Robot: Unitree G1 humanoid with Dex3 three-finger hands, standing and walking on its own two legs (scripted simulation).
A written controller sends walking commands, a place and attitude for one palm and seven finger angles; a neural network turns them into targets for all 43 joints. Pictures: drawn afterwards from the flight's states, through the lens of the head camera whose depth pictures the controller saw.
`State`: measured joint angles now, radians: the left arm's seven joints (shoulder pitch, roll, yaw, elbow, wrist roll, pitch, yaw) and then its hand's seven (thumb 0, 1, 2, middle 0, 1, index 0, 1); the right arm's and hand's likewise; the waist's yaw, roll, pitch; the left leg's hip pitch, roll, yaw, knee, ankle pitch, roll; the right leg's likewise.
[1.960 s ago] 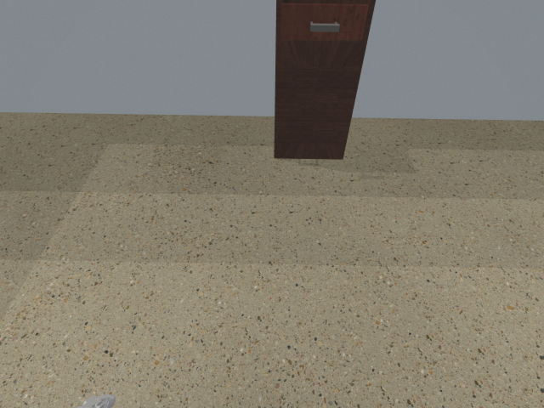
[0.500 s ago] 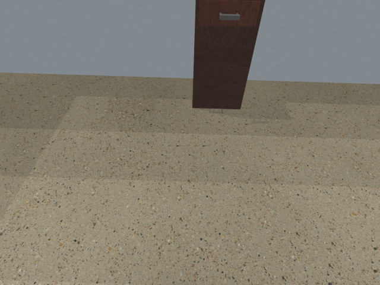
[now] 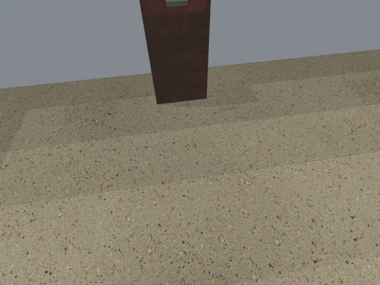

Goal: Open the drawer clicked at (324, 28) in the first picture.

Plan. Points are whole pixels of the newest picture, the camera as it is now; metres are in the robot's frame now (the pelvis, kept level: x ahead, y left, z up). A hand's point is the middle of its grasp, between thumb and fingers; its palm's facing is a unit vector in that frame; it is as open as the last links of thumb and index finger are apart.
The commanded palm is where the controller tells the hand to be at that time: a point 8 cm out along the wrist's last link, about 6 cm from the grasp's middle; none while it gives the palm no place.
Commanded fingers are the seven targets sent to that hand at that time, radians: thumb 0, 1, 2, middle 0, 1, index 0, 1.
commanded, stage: walk to a spot facing it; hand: left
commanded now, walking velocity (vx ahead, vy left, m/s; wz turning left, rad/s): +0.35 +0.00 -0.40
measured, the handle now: (176, 1) +1.51 +0.19 +0.01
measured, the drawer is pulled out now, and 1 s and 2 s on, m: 0.00 0.00 0.00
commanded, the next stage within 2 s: turn to face it in 1.66 s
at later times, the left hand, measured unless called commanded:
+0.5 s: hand (111, 276) +0.17 +0.22 -0.18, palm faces -0.08 -0.99 -0.14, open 7.4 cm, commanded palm none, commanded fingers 0.00 0.90 0.90 -0.20 -0.30 -0.20 -0.30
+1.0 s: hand (162, 150) +0.56 +0.15 -0.16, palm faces -0.42 -0.90 -0.11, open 7.4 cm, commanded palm none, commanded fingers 0.00 0.90 0.90 -0.20 -0.30 -0.20 -0.30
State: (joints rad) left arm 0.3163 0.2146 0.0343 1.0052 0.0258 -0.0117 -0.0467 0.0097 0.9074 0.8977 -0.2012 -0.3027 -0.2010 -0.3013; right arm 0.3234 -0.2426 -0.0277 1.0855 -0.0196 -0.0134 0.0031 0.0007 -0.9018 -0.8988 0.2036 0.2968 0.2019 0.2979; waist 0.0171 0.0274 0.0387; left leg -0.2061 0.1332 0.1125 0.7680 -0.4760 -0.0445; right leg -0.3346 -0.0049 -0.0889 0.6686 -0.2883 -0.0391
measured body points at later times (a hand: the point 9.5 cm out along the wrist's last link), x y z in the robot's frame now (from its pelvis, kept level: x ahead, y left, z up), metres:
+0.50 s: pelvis +0.21 +0.05 +0.00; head +0.24 +0.07 +0.44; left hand +0.17 +0.27 -0.17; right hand +0.31 -0.20 -0.12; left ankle +0.32 +0.12 -0.72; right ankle +0.03 -0.07 -0.69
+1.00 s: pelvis +0.41 +0.03 +0.02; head +0.45 +0.04 +0.47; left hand +0.58 +0.20 -0.14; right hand +0.22 -0.10 -0.12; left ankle +0.32 +0.12 -0.72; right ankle +0.47 -0.14 -0.67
